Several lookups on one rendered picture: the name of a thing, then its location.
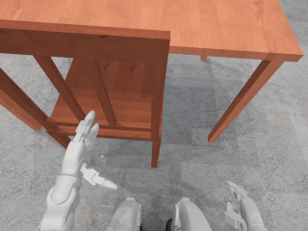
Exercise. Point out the robot shin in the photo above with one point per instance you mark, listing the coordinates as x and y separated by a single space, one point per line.
133 199
173 227

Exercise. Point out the left robot forearm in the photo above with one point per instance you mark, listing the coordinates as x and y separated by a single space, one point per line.
61 203

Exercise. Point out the left robot shin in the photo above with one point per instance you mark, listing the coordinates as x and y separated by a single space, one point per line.
133 199

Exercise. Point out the right robot shin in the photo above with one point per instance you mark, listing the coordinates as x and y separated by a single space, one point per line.
173 227

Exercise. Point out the right robot hand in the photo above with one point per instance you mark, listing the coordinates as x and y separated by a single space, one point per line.
246 212

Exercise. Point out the table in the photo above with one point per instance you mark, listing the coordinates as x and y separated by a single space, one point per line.
240 29

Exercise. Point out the chair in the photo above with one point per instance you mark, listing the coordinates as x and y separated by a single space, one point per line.
119 73

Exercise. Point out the left robot hand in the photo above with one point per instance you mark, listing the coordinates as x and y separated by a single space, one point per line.
78 151

